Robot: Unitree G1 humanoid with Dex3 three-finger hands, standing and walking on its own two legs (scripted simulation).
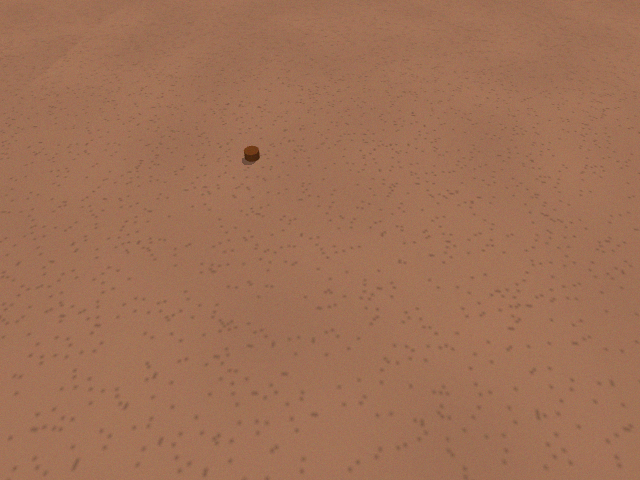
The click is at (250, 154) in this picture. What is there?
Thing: low tin
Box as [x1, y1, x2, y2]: [244, 146, 259, 161]
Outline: 246,147 244,149 245,158 249,161 256,160 259,157 257,147
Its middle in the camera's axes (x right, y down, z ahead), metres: -0.34 -0.44 +1.99
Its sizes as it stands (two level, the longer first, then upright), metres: 0.075 0.075 0.043
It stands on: the floor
